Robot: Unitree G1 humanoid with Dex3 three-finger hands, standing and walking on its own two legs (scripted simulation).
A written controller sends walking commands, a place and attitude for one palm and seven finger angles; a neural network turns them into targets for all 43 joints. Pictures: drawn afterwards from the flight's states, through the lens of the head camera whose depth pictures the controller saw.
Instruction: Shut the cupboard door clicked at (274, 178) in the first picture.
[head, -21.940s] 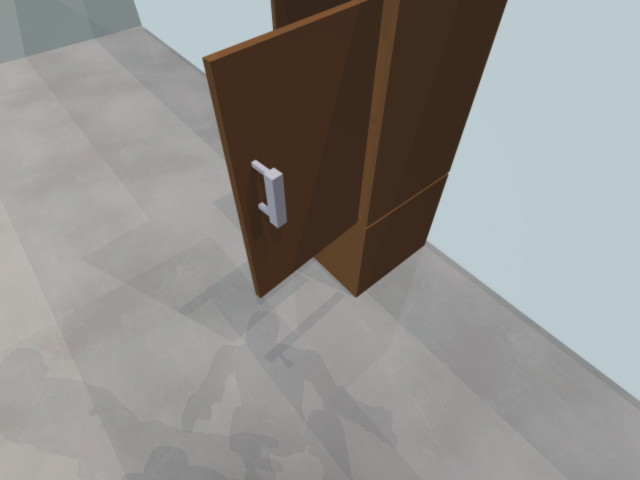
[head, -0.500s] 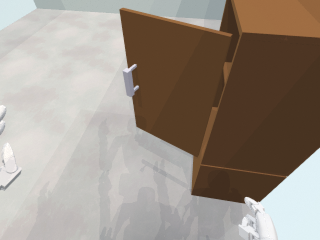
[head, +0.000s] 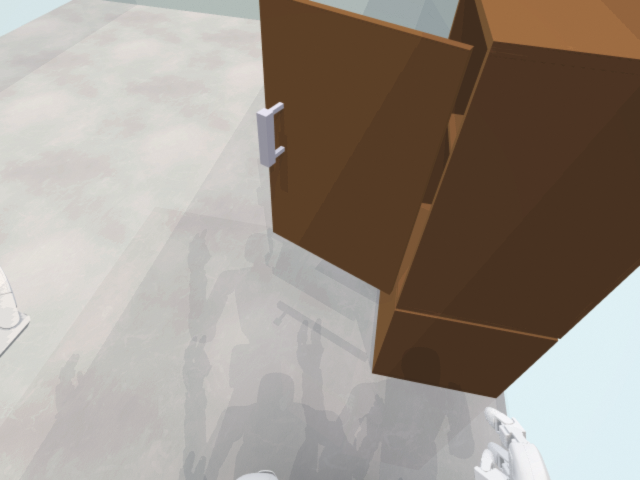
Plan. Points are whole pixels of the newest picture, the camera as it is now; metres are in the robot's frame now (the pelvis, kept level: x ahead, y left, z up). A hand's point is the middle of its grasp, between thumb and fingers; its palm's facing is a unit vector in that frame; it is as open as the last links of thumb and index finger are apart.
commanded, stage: step back with the hand held close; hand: left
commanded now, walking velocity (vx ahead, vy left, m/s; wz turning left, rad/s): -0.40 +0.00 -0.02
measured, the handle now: (273, 134) +0.74 +0.14 +0.02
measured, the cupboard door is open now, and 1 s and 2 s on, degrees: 67 67 67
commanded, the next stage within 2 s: stop stepping back and stand still in 0.78 s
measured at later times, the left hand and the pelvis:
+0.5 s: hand (15, 379) +0.15 +0.24 +0.19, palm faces +0.41 -0.82 -0.40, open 7.4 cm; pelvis -0.05 -0.01 +0.01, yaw +0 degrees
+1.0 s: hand out of the picture +0.07 +0.30 +0.20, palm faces +0.41 -0.84 -0.36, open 7.4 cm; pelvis -0.13 +0.04 +0.00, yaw +0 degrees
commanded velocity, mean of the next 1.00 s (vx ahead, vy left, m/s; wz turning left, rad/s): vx -0.31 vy -0.01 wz -0.05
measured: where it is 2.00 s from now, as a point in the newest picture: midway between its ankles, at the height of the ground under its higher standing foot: outside the picture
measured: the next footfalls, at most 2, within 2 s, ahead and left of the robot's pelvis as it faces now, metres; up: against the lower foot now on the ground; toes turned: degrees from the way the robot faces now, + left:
right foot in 0.84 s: -0.10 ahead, -0.12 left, +0.00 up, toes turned +2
right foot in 1.16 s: -0.14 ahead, -0.04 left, +0.00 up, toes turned -1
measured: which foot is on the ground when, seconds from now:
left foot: down 0.00-1.00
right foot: down 0.00-0.68, up 0.70-0.82, down 0.84-1.00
